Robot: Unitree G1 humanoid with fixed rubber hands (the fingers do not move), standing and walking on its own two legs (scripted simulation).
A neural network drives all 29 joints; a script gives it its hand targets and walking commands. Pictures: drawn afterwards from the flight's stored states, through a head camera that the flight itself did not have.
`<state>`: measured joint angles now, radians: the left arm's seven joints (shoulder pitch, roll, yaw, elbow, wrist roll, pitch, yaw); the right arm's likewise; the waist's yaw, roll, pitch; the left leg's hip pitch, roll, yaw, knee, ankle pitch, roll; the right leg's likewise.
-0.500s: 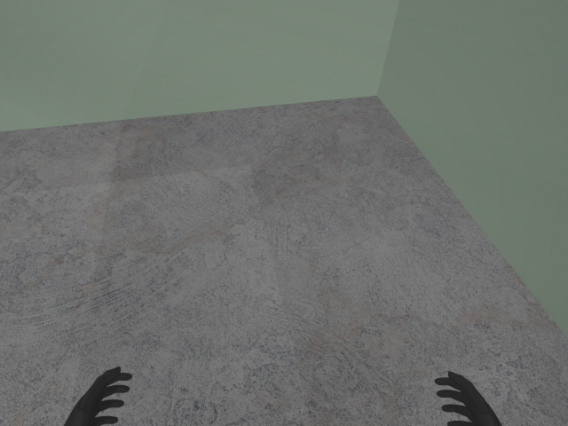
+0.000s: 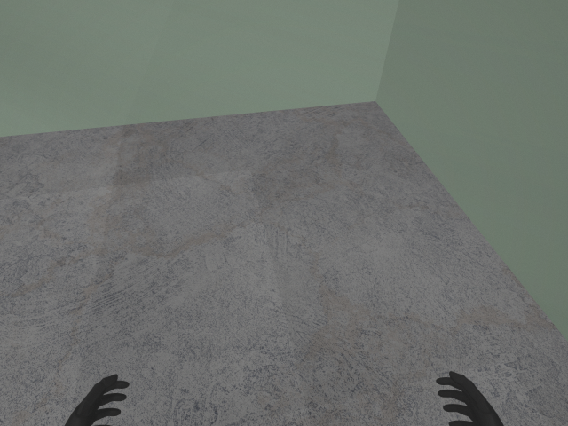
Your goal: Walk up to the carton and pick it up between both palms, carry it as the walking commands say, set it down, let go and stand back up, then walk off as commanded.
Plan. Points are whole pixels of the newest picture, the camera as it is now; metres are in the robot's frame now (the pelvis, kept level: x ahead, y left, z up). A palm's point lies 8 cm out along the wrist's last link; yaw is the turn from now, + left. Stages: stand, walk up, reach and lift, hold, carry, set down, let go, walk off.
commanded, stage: stand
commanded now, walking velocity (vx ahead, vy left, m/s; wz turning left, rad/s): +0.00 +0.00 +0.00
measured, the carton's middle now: out of the picture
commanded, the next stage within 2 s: walk up in 0.84 s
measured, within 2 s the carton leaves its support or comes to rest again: neither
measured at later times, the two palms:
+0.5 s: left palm out of the picture +0.14 +0.28 -0.07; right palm out of the picture +0.14 -0.28 -0.07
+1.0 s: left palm out of the picture +0.13 +0.29 -0.07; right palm out of the picture +0.13 -0.28 -0.07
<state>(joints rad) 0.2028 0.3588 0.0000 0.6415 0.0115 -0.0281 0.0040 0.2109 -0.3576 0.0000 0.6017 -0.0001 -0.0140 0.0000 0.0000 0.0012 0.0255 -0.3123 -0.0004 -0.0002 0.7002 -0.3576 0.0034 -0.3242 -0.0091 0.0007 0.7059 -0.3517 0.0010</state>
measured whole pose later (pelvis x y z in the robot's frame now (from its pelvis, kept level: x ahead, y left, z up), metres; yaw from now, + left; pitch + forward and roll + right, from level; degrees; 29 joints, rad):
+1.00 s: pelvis -0.01 +0.00 +0.00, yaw +0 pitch -3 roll +0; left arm 0.19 0.36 0.00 0.68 0.01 -0.03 0.00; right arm 0.21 -0.36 0.00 0.63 0.00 -0.01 0.00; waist 0.00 0.00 0.03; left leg -0.31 0.00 0.00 0.70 -0.34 0.00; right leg -0.32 -0.01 0.00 0.70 -0.33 0.00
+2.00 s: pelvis -0.14 -0.01 +0.02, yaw +28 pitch -2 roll +1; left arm 0.17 0.29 0.00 0.69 0.01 0.08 0.02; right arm 0.25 -0.32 0.00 0.63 0.00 0.10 0.03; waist 0.00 0.01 0.08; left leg -0.47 0.03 -0.07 1.07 -0.34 -0.08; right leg -0.25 -0.12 -0.19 0.52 -0.23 0.01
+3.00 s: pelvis -0.25 +0.04 +0.02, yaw +59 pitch +0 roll -4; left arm 0.18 0.29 0.01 0.69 0.01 0.10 0.00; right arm 0.27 -0.27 0.00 0.64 0.00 0.06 0.02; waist 0.00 -0.02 0.12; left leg -0.27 0.00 -0.06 0.62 -0.34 0.04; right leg -0.43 -0.06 -0.06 1.04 -0.45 0.05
